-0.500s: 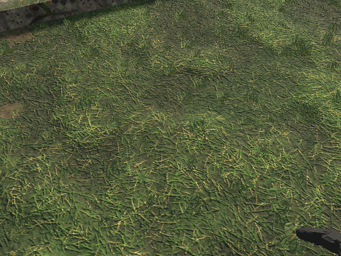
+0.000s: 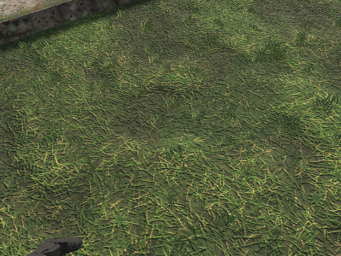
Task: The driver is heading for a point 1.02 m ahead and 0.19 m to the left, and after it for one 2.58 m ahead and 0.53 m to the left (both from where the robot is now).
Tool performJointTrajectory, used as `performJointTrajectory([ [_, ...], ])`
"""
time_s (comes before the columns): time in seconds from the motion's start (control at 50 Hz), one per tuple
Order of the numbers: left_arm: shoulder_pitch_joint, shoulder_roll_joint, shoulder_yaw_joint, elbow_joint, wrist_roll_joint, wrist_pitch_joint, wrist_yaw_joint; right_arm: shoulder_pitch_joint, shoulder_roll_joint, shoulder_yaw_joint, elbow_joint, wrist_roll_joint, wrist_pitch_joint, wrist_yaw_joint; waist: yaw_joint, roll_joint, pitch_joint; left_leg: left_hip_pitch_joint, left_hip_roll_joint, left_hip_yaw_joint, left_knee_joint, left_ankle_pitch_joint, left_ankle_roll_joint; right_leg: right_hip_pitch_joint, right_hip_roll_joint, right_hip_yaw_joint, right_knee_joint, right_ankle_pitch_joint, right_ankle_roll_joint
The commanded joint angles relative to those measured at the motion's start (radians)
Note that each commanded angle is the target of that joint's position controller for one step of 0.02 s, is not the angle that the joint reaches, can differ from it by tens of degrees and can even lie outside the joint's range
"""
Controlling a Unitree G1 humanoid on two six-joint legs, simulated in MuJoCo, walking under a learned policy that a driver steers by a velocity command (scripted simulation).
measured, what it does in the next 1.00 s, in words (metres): walks ahead, turning left: left foot, then right foot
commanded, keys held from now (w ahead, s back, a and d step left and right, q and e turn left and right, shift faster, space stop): q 0.22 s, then w+q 0.36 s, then w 0.04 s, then w+e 0.38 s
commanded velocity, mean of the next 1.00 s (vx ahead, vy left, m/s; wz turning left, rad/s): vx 0.30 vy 0.00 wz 0.29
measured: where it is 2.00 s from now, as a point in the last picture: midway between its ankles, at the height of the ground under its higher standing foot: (140, 160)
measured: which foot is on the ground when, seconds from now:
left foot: up 0.00-0.28, down 0.30-0.82, up 0.84-1.00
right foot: down 0.00-0.30, up 0.32-0.78, down 0.80-1.00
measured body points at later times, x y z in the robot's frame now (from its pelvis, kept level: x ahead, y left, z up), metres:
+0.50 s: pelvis +0.06 +0.05 +0.02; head +0.07 +0.10 +0.47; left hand +0.15 +0.37 -0.09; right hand +0.18 -0.21 -0.08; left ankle +0.01 +0.13 -0.73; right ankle +0.19 -0.10 -0.66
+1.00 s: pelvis +0.31 +0.07 +0.01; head +0.34 +0.07 +0.46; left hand +0.29 +0.36 -0.11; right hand +0.53 -0.14 -0.09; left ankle +0.29 +0.23 -0.66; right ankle +0.33 -0.01 -0.73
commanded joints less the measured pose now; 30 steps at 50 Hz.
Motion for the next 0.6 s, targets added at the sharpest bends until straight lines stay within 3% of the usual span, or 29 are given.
performJointTrajectory([
  [0.02, 0.075, 0.138, 0.045, -0.026, -0.012, 0.012, 0.009, 0.041, -0.125, -0.041, -0.057, -0.001, 0.045, -0.026, 0.063, -0.150, -0.169, -0.270, 0.074, -0.021, 0.240, 0.012, -0.047, 0.328, -0.308, 0.256, -0.165, 0.249, -0.222],
  [0.06, 0.012, 0.147, 0.050, -0.014, 0.005, 0.010, 0.008, 0.047, -0.091, -0.039, -0.071, -0.006, 0.076, -0.034, 0.031, -0.176, -0.115, -0.170, 0.074, 0.017, 0.203, 0.099, -0.063, 0.163, -0.263, 0.156, -0.224, 0.153, -0.212],
  [0.1, -0.010, 0.147, 0.053, -0.002, 0.007, 0.008, 0.013, 0.036, -0.071, -0.038, -0.092, -0.009, 0.083, -0.031, 0.026, -0.178, -0.113, -0.120, 0.080, 0.036, 0.117, 0.150, -0.057, 0.127, -0.255, 0.090, -0.234, 0.143, -0.215],
  [0.14, -0.021, 0.156, 0.058, 0.009, 0.001, 0.008, 0.019, -0.004, -0.059, -0.031, -0.117, -0.013, 0.082, -0.018, 0.038, -0.171, -0.129, -0.070, 0.093, 0.045, 0.002, 0.203, -0.039, 0.135, -0.266, 0.053, -0.228, 0.160, -0.216],
  [0.22, -0.004, 0.197, 0.071, 0.040, -0.018, 0.019, 0.021, -0.029, -0.091, -0.039, -0.152, -0.012, 0.083, 0.011, 0.044, -0.163, -0.151, 0.010, 0.087, 0.079, -0.159, 0.245, 0.006, 0.189, -0.312, 0.041, -0.186, 0.156, -0.199],
  [0.26, -0.007, 0.204, 0.075, 0.055, -0.042, 0.026, 0.015, 0.029, -0.093, -0.048, -0.129, -0.011, 0.085, 0.020, 0.012, -0.133, -0.152, 0.136, 0.051, 0.123, -0.306, 0.321, 0.061, 0.122, -0.287, 0.003, -0.153, -0.145, -0.140],
  [0.28, 0.006, 0.170, 0.069, 0.066, -0.044, 0.029, 0.012, 0.081, -0.111, -0.061, -0.104, -0.011, 0.086, 0.017, 0.000, -0.087, -0.135, 0.221, 0.028, 0.113, -0.355, 0.287, 0.098, 0.033, -0.245, -0.039, -0.076, -0.333, -0.088],
  [0.3, 0.004, 0.107, 0.054, 0.065, -0.031, 0.031, 0.003, 0.158, -0.169, -0.080, -0.087, -0.009, 0.083, 0.005, -0.018, 0.110, -0.082, 0.292, 0.156, -0.114, -0.528, 0.126, 0.178, -0.137, -0.146, -0.148, 0.196, -0.460, -0.005],
  [0.32, -0.066, 0.080, 0.046, 0.001, -0.018, 0.022, 0.001, 0.163, -0.298, -0.098, -0.122, -0.010, 0.065, 0.001, -0.022, 0.316, -0.011, 0.299, 0.374, -0.597, -0.710, -0.123, 0.351, -0.438, 0.029, -0.111, 0.456, -0.550, 0.052],
  [0.34, -0.149, 0.149, 0.065, -0.017, -0.037, -0.003, -0.001, 0.127, -0.255, -0.082, -0.145, -0.047, 0.030, 0.007, -0.053, 0.210, 0.014, 0.246, 0.390, -0.681, -0.809, -0.251, 0.380, -0.476, 0.001, 0.064, 0.543, -0.461, 0.021],
  [0.36, -0.116, 0.183, 0.079, -0.007, -0.052, -0.019, -0.004, 0.059, -0.220, -0.071, -0.153, -0.047, 0.004, 0.002, 0.002, 0.198, 0.038, 0.236, 0.368, -0.610, -0.811, -0.218, 0.328, -0.476, -0.027, 0.087, 0.530, -0.336, -0.003],
  [0.38, -0.070, 0.194, 0.088, 0.026, -0.040, -0.028, -0.002, 0.018, -0.188, -0.062, -0.161, -0.028, -0.008, -0.004, 0.032, 0.165, 0.029, 0.248, 0.331, -0.526, -0.782, -0.122, 0.279, -0.450, -0.045, 0.086, 0.509, -0.243, -0.001],
  [0.4, -0.055, 0.191, 0.090, 0.045, -0.019, -0.036, 0.001, 0.007, -0.165, -0.054, -0.160, -0.014, -0.009, -0.010, 0.036, 0.152, 0.010, 0.260, 0.299, -0.458, -0.771, -0.041, 0.245, -0.423, -0.050, 0.085, 0.470, -0.169, 0.009],
  [0.42, -0.053, 0.176, 0.089, 0.055, -0.011, -0.042, -0.003, 0.019, -0.150, -0.048, -0.157, -0.014, -0.011, -0.016, 0.040, 0.136, -0.005, 0.254, 0.265, -0.404, -0.770, 0.033, 0.230, -0.378, -0.043, 0.079, 0.448, -0.099, 0.018],
  [0.48, -0.064, 0.136, 0.081, 0.066, -0.018, -0.059, -0.017, 0.075, -0.146, -0.047, -0.148, -0.015, -0.024, -0.025, 0.033, 0.100, -0.032, 0.289, 0.223, -0.315, -0.764, 0.220, 0.223, -0.326, -0.013, 0.066, 0.331, 0.047, 0.044],
  [0.6, -0.156, 0.110, 0.060, 0.043, -0.034, -0.075, -0.036, 0.137, -0.169, -0.060, -0.128, -0.001, -0.021, -0.029, -0.010, 0.130, 0.011, 0.257, 0.203, -0.286, -0.741, 0.291, 0.234, -0.226, 0.013, 0.066, 0.074, 0.107, 0.083],
])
